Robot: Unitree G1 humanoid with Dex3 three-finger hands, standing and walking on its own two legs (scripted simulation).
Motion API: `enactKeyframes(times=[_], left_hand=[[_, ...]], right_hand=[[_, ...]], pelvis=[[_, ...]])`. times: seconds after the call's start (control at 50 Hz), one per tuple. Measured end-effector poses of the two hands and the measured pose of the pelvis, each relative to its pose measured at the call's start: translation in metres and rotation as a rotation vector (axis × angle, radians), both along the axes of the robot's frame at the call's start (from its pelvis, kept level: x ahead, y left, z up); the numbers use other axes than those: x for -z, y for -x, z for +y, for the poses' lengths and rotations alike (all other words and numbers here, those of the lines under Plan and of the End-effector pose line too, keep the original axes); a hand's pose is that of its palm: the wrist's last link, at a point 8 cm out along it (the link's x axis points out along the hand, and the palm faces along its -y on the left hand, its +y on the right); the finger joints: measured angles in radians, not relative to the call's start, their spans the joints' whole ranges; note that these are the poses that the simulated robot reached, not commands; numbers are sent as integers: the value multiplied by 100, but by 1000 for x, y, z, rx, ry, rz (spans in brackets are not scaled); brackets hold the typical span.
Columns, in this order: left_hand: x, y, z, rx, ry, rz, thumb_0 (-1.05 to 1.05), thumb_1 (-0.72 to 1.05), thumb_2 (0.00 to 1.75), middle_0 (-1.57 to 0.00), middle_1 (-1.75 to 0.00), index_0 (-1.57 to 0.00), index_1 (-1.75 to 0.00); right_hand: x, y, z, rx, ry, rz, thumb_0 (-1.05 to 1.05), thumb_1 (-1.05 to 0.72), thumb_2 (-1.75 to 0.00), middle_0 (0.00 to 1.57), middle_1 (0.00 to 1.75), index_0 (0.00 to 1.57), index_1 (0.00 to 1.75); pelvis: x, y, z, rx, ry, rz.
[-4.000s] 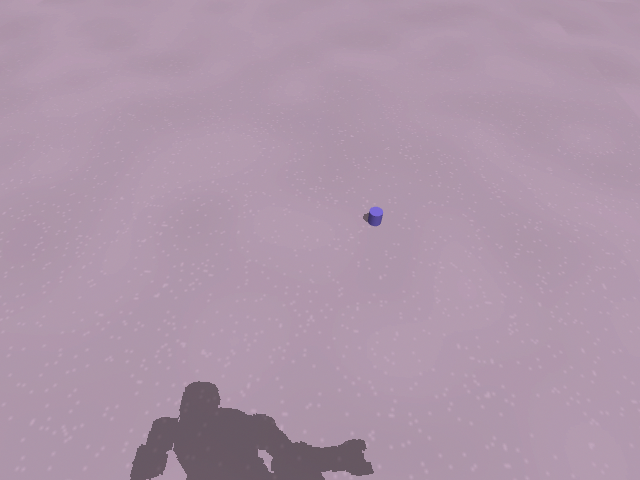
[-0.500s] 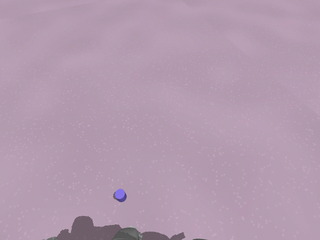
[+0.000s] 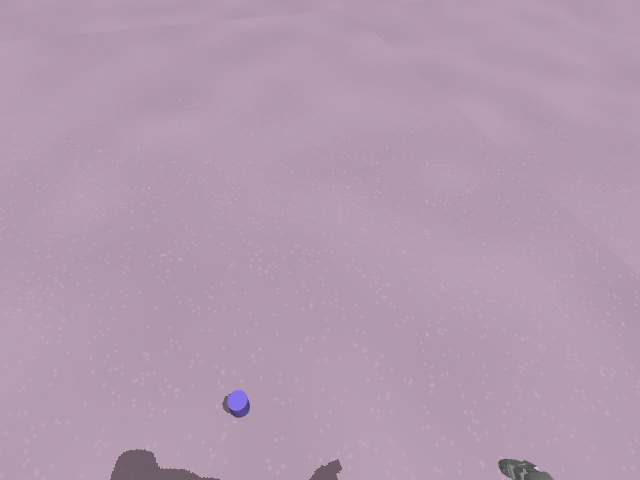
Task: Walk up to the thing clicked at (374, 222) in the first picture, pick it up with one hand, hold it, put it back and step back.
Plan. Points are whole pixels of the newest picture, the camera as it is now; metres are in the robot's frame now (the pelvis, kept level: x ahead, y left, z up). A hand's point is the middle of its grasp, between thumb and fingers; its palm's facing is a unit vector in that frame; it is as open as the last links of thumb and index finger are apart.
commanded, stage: walk up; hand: left
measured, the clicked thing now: (238, 404) +0.46 +0.22 -0.74
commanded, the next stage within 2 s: none
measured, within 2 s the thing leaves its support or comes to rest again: neither
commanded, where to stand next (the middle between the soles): +0.08 -0.01 m, yaw +0 degrees
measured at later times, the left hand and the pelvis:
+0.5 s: hand out of the picture +0.13 +0.24 -0.14, palm faces -0.03 -0.94 -0.33, open 7.4 cm; pelvis +0.03 -0.01 +0.01, yaw +0 degrees
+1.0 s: hand out of the picture +0.12 +0.25 -0.14, palm faces -0.02 -0.94 -0.35, open 7.4 cm; pelvis +0.04 +0.00 +0.01, yaw -1 degrees
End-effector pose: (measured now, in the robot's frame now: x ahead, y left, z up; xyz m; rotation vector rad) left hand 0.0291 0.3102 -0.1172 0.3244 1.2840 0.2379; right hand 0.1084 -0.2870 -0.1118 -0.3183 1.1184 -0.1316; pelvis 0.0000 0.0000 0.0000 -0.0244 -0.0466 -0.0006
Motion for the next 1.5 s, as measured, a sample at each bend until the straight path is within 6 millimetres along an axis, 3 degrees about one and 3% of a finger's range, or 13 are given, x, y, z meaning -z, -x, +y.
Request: enactKeyframes(times=[0.16,0.46,0.62,1.1,1.38,1.5], left_hand=[[-10,-7,-10,-5,-5,8,1,90,90,-20,-30,-20,-30],[-10,-87,-26,52,31,-98,1,90,90,-20,-30,-20,-30],[-13,-108,-27,81,37,-114,1,90,90,-20,-30,-20,-30],[-12,-77,-18,28,21,-43,1,90,90,-20,-30,-20,-30],[-9,-72,-19,31,33,-38,1,90,90,-20,-30,-20,-30],[-10,-67,-4,29,12,-49,1,90,90,-20,-31,-21,-30]], right_hand=[[5,0,-5,13,-26,42,1,-91,-90,21,30,21,30],[-6,9,-24,98,28,99,1,-91,-90,20,30,21,30],[-8,9,-22,116,29,92,1,-91,-90,20,30,21,30],[-4,-5,-11,91,7,84,1,-91,-90,20,30,21,30],[-6,-4,-13,88,15,86,1,-91,-90,20,30,21,30],[-3,-2,-21,88,23,113,1,-91,-90,21,30,21,30]], pelvis=[[-7,-9,-7,-9,-6,7],[-12,-28,-10,3,-13,6],[-13,-32,-7,11,-17,10],[-13,-37,-4,7,-20,3],[-13,-37,-3,4,-20,6],[-8,-55,3,3,-16,15]])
